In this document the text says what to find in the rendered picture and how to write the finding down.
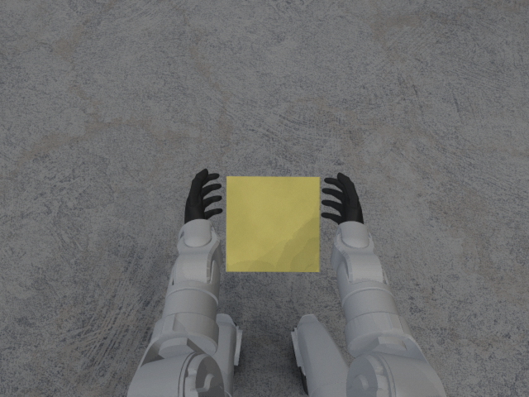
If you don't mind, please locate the right robot forearm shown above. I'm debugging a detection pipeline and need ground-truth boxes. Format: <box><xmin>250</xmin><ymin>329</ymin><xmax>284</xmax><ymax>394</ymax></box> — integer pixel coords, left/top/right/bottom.
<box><xmin>330</xmin><ymin>221</ymin><xmax>433</xmax><ymax>368</ymax></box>

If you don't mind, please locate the robot left upper arm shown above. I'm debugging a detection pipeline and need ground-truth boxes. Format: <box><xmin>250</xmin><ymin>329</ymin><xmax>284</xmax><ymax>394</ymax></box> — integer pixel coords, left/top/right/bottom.
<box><xmin>127</xmin><ymin>352</ymin><xmax>225</xmax><ymax>397</ymax></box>

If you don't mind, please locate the left robot thigh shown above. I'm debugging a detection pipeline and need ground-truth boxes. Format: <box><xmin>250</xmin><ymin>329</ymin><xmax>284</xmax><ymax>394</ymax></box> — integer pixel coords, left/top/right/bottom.
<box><xmin>212</xmin><ymin>322</ymin><xmax>242</xmax><ymax>397</ymax></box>

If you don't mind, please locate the left robot forearm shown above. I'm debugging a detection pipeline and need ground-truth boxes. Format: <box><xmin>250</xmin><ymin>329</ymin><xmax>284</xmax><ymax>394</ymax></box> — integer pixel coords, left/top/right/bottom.
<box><xmin>126</xmin><ymin>219</ymin><xmax>223</xmax><ymax>397</ymax></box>

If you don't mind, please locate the robot left shin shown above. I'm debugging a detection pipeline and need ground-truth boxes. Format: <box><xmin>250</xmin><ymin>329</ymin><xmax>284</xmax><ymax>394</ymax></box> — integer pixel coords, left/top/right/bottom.
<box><xmin>216</xmin><ymin>313</ymin><xmax>236</xmax><ymax>327</ymax></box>

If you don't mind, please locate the carton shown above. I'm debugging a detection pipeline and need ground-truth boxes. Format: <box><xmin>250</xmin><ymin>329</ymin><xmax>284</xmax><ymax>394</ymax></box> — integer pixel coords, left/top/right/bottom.
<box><xmin>226</xmin><ymin>176</ymin><xmax>320</xmax><ymax>272</ymax></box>

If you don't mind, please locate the robot right upper arm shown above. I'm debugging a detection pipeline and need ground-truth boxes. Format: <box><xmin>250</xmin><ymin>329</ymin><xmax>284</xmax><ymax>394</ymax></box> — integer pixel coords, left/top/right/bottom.
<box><xmin>346</xmin><ymin>351</ymin><xmax>446</xmax><ymax>397</ymax></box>

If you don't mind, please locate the robot left hand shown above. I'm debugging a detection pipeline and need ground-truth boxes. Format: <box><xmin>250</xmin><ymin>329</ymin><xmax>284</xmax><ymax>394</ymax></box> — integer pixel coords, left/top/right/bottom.
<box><xmin>184</xmin><ymin>169</ymin><xmax>222</xmax><ymax>224</ymax></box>

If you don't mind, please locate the robot right hand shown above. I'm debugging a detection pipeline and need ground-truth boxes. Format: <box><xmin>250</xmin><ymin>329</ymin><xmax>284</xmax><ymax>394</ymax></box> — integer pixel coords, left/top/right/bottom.
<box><xmin>321</xmin><ymin>172</ymin><xmax>364</xmax><ymax>225</ymax></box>

